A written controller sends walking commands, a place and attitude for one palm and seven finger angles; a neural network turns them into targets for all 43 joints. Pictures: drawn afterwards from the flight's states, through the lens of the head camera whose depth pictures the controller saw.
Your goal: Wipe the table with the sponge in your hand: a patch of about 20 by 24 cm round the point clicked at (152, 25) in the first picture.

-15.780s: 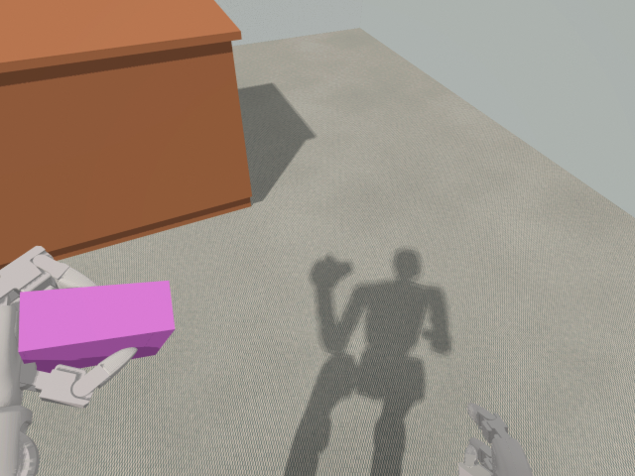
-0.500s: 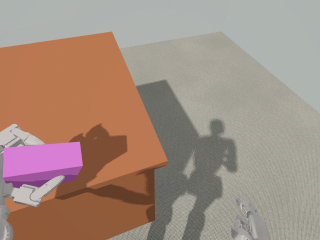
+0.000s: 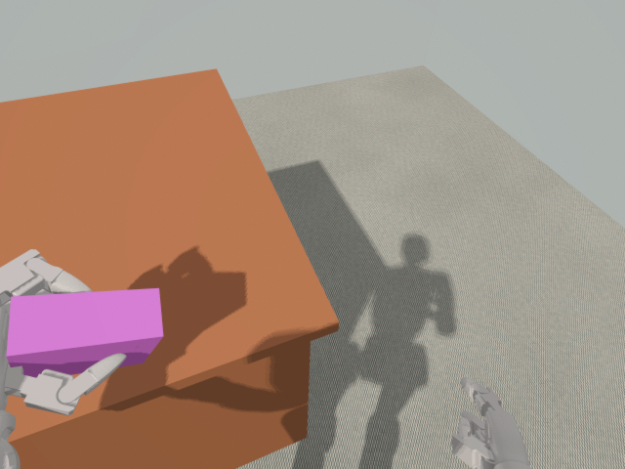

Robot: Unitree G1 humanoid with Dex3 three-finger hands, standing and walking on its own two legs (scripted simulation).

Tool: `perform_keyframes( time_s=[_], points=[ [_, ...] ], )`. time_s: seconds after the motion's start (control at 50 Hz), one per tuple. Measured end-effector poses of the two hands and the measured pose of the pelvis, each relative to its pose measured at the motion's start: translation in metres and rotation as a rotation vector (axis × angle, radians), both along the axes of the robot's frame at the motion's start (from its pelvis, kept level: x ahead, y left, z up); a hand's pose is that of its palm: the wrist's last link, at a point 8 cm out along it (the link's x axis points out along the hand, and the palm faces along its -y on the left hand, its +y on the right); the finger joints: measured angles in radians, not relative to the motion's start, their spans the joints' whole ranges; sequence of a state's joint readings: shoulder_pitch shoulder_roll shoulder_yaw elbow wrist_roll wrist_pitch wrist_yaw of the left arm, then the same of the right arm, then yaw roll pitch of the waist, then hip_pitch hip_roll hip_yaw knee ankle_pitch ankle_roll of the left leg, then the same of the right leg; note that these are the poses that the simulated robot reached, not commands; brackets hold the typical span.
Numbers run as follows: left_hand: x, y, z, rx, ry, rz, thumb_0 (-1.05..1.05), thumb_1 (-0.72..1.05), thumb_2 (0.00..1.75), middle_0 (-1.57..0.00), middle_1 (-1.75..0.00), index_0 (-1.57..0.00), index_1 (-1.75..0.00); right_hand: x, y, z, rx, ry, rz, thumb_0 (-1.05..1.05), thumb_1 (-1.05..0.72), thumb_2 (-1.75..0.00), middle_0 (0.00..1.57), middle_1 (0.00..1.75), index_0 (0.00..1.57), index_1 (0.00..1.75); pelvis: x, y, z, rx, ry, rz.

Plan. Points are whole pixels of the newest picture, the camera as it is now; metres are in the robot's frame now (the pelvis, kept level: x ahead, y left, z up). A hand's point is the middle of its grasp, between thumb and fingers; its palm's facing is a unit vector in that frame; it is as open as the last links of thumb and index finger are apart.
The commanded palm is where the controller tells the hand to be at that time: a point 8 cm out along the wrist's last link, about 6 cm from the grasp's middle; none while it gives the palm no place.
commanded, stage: come to a stop and stand still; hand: left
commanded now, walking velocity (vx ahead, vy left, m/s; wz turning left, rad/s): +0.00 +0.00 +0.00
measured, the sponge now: (109, 333) +0.22 +0.22 +0.13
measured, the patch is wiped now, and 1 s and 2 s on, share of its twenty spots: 0.00 0.00 0.00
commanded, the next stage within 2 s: look again from close up in 0.50 s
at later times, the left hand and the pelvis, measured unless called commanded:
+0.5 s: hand (15, 335) +0.21 +0.29 +0.15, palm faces +0.37 -0.84 -0.40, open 9.2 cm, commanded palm +0.15 +0.32 +0.17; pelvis -0.01 +0.04 +0.00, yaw +1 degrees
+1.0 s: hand (65, 331) +0.22 +0.26 +0.13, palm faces +0.22 -0.87 -0.44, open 9.2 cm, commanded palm +0.16 +0.30 +0.17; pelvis -0.01 +0.02 +0.00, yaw -1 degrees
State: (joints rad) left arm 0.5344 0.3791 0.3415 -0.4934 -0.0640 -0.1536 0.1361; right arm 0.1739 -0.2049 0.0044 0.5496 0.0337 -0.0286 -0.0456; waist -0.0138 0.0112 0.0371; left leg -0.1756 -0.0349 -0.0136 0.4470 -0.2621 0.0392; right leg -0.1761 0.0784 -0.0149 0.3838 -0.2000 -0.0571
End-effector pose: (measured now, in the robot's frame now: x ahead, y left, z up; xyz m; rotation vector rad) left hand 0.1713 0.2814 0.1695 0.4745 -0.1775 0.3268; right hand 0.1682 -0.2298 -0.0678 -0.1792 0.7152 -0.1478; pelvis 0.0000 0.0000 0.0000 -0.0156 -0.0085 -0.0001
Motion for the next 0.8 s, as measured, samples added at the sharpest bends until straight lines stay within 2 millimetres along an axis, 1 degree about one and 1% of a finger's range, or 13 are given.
perform_keyframes(
  time_s=[0.08, 0.14, 0.24, 0.34, 0.5, 0.6, 0.62, 0.66, 0.7, 0.72, 0.74, 0.76, 0.8],
  points=[
    [-0.012, 0.016, -0.008, -0.043, 0.001, 0.042, 0.0, -0.42, 1.03, -0.83, -1.35, -0.83, -1.35, -0.001, 0.019, 0.002, -0.007, -0.001, 0.033, 0.01, -0.91, -0.9, 0.21, 0.3, 0.2, 0.3, -0.001, 0.01, 0.001, -0.003, -0.005, 0.005],
    [-0.015, 0.026, -0.01, -0.073, -0.027, 0.069, 0.0, -0.42, 1.03, -0.83, -1.35, -0.83, -1.35, -0.003, 0.031, 0.003, -0.016, 0.003, 0.059, 0.01, -0.9, -0.9, 0.21, 0.3, 0.2, 0.3, -0.004, 0.017, 0.001, -0.005, -0.012, 0.01],
    [-0.011, 0.036, -0.004, -0.086, -0.083, 0.068, 0.0, -0.42, 1.03, -0.83, -1.35, -0.83, -1.35, -0.007, 0.048, 0.004, -0.014, 0.0, 0.082, 0.01, -0.9, -0.9, 0.21, 0.3, 0.2, 0.3, -0.009, 0.028, 0.002, -0.005, -0.021, 0.014],
    [-0.005, 0.039, 0.0, -0.057, -0.081, 0.03, 0.0, -0.42, 1.03, -0.83, -1.35, -0.83, -1.35, -0.014, 0.057, 0.002, 0.004, 0.003, 0.066, 0.01, -0.9, -0.9, 0.21, 0.3, 0.2, 0.3, -0.012, 0.036, 0.002, -0.002, -0.015, 0.009],
    [-0.004, 0.046, -0.005, -0.019, -0.013, 0.017, 0.0, -0.42, 1.03, -0.83, -1.35, -0.83, -1.35, -0.028, 0.053, -0.008, 0.001, 0.063, 0.029, 0.01, -0.9, -0.9, 0.21, 0.3, 0.2, 0.3, -0.009, 0.041, 0.001, -0.004, -0.002, 0.011],
    [-0.007, 0.046, -0.007, -0.026, -0.016, 0.031, 0.0, -0.42, 1.03, -0.83, -1.35, -0.83, -1.35, -0.029, 0.046, -0.01, -0.019, 0.083, 0.026, 0.01, -0.9, -0.9, 0.21, 0.3, 0.2, 0.3, -0.007, 0.04, 0.0, -0.004, -0.006, 0.016],
    [-0.004, 0.049, 0.0, 0.053, -0.031, 0.02, 0.0, -0.42, 1.03, -0.83, -1.35, -0.83, -1.34, -0.029, 0.045, -0.01, -0.037, 0.08, 0.055, 0.01, -0.9, -0.9, 0.21, 0.3, 0.2, 0.3, -0.009, 0.038, -0.001, -0.008, -0.002, 0.023],
    [0.008, 0.068, 0.023, 0.176, -0.135, 0.028, 0.0, -0.42, 1.03, -0.83, -1.35, -0.84, -1.34, -0.028, 0.045, -0.014, -0.05, 0.1, 0.113, 0.01, -0.9, -0.9, 0.21, 0.3, 0.2, 0.3, -0.017, 0.032, -0.003, -0.009, 0.002, 0.036],
    [0.018, 0.085, 0.041, 0.189, -0.229, 0.077, 0.0, -0.42, 1.03, -0.83, -1.35, -0.83, -1.35, -0.027, 0.043, -0.016, -0.044, 0.114, 0.144, 0.01, -0.9, -0.9, 0.21, 0.3, 0.2, 0.3, -0.023, 0.028, -0.004, -0.003, 0.006, 0.023],
    [0.022, 0.089, 0.044, 0.174, -0.255, 0.093, 0.0, -0.42, 1.03, -0.83, -1.35, -0.83, -1.35, -0.026, 0.042, -0.015, -0.033, 0.105, 0.142, 0.01, -0.9, -0.9, 0.21, 0.3, 0.2, 0.3, -0.024, 0.027, -0.004, -0.002, 0.011, 0.013],
    [0.024, 0.089, 0.044, 0.149, -0.264, 0.097, 0.0, -0.41, 1.03, -0.83, -1.35, -0.83, -1.35, -0.025, 0.04, -0.014, -0.017, 0.087, 0.132, 0.01, -0.9, -0.9, 0.21, 0.3, 0.2, 0.3, -0.024, 0.028, -0.005, -0.001, 0.016, 0.002],
    [0.026, 0.083, 0.041, 0.123, -0.257, 0.085, 0.0, -0.41, 1.03, -0.83, -1.36, -0.83, -1.35, -0.024, 0.039, -0.012, -0.001, 0.066, 0.119, 0.01, -0.9, -0.9, 0.21, 0.3, 0.2, 0.3, -0.023, 0.029, -0.005, 0.0, 0.02, -0.009],
    [0.027, 0.06, 0.027, 0.074, -0.197, 0.016, 0.0, -0.41, 1.03, -0.82, -1.36, -0.82, -1.36, -0.022, 0.036, -0.01, 0.024, 0.025, 0.091, 0.01, -0.9, -0.9, 0.21, 0.3, 0.2, 0.3, -0.02, 0.033, -0.005, 0.001, 0.024, -0.026]
  ],
)
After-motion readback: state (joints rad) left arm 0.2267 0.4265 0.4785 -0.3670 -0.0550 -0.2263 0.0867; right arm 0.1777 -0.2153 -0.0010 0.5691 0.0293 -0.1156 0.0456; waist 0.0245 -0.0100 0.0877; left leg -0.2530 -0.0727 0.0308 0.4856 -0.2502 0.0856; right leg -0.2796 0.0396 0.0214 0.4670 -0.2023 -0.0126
